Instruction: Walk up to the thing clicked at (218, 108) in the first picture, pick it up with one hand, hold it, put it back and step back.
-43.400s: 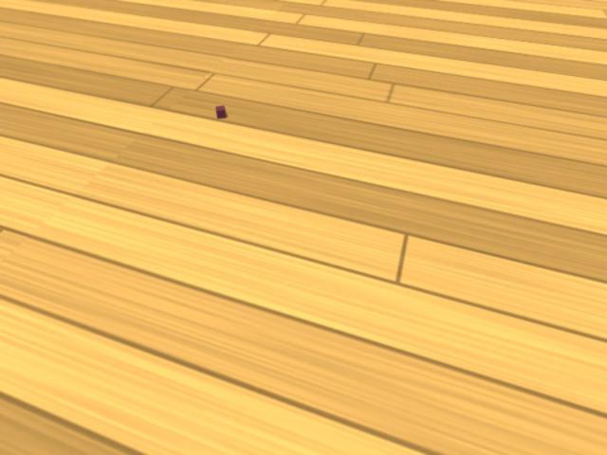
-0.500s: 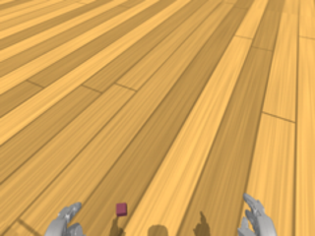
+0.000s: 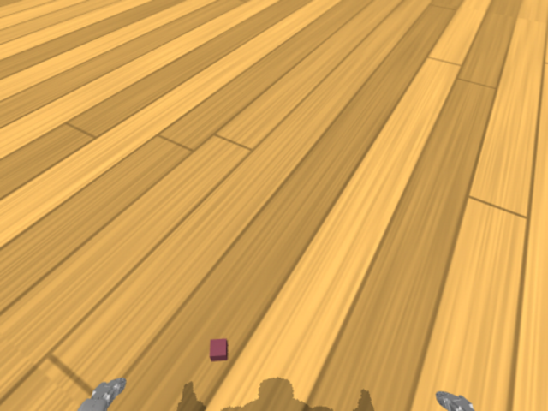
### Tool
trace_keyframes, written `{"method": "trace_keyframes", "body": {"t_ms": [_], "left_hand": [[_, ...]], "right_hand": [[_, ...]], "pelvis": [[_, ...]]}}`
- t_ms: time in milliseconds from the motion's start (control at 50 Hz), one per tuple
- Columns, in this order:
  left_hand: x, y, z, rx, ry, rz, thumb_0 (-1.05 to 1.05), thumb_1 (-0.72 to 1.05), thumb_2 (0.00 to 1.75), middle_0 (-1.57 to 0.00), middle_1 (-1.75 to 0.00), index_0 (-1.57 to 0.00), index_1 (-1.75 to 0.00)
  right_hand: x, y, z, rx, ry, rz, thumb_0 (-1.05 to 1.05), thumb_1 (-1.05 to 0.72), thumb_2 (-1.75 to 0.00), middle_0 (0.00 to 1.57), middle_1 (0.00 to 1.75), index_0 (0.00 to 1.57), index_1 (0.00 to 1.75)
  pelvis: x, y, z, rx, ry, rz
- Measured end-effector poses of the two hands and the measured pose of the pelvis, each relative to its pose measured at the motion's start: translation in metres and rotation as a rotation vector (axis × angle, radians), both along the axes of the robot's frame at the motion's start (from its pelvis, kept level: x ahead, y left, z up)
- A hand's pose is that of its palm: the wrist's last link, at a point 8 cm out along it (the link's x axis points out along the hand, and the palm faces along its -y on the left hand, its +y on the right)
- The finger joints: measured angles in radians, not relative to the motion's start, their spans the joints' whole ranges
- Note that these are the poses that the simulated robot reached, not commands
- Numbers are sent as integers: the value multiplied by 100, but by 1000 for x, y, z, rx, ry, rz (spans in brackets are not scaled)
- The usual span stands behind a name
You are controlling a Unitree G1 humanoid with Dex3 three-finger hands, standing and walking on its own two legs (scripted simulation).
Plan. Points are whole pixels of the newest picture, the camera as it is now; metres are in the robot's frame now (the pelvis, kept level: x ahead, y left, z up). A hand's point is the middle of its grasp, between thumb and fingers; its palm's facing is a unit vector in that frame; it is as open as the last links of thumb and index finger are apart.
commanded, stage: stand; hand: left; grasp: from above
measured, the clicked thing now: (218, 349) +0.43 +0.20 -0.71
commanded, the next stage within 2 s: none
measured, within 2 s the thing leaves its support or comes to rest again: neither
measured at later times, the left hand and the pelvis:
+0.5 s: hand out of the picture +0.04 +0.24 -0.13, palm faces +0.04 -0.95 -0.32, open 7.4 cm; pelvis +0.00 +0.00 +0.04, yaw +0 degrees
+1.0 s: hand out of the picture +0.03 +0.23 -0.12, palm faces +0.02 -0.94 -0.33, open 7.4 cm; pelvis +0.00 -0.01 +0.04, yaw +0 degrees
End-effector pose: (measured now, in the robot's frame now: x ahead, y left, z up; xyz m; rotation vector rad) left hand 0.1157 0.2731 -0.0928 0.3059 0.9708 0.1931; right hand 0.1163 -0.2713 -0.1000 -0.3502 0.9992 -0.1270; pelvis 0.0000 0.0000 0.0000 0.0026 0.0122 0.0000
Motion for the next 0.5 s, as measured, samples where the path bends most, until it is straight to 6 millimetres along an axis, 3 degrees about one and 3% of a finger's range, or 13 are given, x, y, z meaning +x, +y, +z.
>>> {"method": "trace_keyframes", "body": {"t_ms": [140, 240, 500], "left_hand": [[-50, 7, -7, -11, 172, 75, 0, 90, 90, -20, -30, -20, -30], [-74, 5, -6, -27, 250, 107, 0, 90, 90, -20, -30, -20, -30], [-88, 9, 2, -27, 285, 121, 0, 90, 90, -21, -30, -20, -30]], "right_hand": [[-30, -5, 2, 4, 117, -67, 1, -91, -90, 20, 30, 21, 30], [-45, -1, 4, 18, 170, -94, 1, -91, -90, 20, 30, 21, 30], [-64, 3, 7, 38, 212, -116, 1, -91, -90, 20, 30, 21, 30]], "pelvis": [[4, 1, 16, -7, -39, 3], [4, 2, 26, -8, -65, 4], [-5, 5, 37, -3, -99, 5]]}}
